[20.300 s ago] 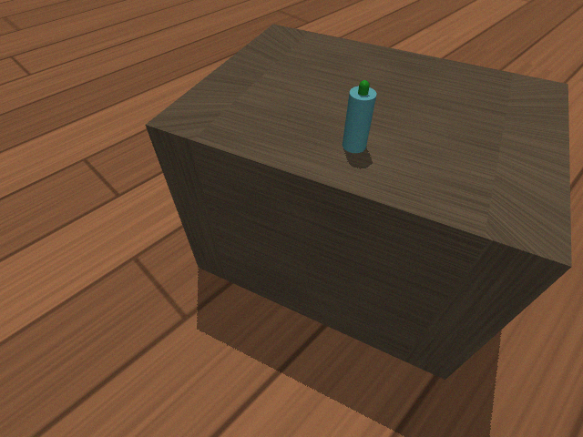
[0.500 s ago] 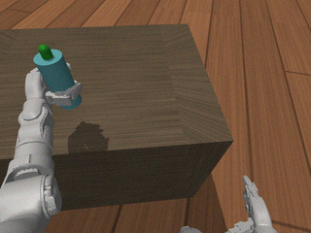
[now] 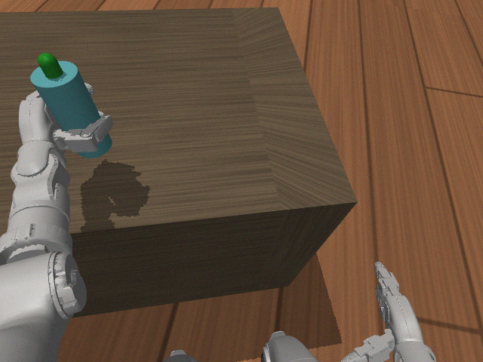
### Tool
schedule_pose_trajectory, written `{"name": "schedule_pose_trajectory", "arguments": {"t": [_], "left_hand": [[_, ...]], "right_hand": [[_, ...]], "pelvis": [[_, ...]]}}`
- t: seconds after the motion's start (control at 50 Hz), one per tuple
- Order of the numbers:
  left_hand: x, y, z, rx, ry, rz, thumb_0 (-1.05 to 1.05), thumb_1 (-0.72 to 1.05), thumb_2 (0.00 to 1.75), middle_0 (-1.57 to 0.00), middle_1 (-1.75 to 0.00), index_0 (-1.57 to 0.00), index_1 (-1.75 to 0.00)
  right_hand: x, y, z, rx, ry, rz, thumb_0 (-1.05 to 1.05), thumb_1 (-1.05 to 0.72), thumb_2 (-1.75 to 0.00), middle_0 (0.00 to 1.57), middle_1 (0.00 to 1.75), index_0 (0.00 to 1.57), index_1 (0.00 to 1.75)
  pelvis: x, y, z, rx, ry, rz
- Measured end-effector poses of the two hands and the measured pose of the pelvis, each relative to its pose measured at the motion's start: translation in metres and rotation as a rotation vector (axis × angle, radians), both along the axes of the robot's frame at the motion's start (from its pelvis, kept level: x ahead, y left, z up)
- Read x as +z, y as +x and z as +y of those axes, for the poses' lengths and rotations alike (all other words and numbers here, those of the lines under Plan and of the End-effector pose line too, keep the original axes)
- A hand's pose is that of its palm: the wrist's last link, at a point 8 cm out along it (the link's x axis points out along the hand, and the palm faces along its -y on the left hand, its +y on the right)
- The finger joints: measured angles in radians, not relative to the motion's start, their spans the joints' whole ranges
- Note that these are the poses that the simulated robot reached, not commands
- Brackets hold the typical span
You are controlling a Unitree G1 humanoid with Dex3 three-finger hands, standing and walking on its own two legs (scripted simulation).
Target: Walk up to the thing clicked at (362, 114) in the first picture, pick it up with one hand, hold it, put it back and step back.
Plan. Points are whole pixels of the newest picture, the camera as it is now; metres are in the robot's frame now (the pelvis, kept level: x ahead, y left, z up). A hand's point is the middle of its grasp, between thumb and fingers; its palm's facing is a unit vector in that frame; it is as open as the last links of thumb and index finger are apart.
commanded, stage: lower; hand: left
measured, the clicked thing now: (73, 107) +0.49 +0.21 +0.13
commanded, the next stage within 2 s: loosen in 0.96 s
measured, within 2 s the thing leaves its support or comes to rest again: rests again in 0.72 s
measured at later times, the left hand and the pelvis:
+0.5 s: hand (94, 136) +0.51 +0.21 +0.05, palm faces +0.15 -0.99 +0.00, open 8.4 cm; pelvis -0.01 +0.00 -0.02, yaw +0 degrees
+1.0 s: hand (99, 142) +0.52 +0.21 +0.03, palm faces +0.14 -0.99 +0.00, open 8.4 cm; pelvis +0.00 +0.00 -0.04, yaw +0 degrees
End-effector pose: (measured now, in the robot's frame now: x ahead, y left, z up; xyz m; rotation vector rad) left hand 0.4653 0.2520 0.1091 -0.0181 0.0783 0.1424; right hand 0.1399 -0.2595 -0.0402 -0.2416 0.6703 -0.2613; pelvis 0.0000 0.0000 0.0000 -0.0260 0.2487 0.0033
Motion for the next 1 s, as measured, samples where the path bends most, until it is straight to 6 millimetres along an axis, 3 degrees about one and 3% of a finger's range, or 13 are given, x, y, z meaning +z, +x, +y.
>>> {"name": "schedule_pose_trajectory", "arguments": {"t": [0.2, 1.0], "left_hand": [[-0.037, 0.003, 0.001, 0.005, -0.004, 0.009, 0.0, -0.24, 1.18, -0.78, -1.15, -0.81, -1.15], [-0.079, 0.022, 0.007, -0.004, 0.013, -0.023, 0.0, -0.24, 1.18, -0.77, -1.16, -0.81, -1.16]], "right_hand": [[-0.001, -0.003, 0.001, 0.02, -0.039, 0.008, -0.01, 0.53, -0.05, 0.06, 0.05, 0.05, 0.05], [0.0, 0.007, 0.006, 0.075, -0.086, -0.006, -0.01, 0.52, -0.06, 0.06, 0.05, 0.05, 0.05]], "pelvis": [[-0.011, -0.005, 0.002, -0.001, -0.008, 0.046], [-0.036, -0.001, 0.001, 0.005, -0.023, 0.132]]}}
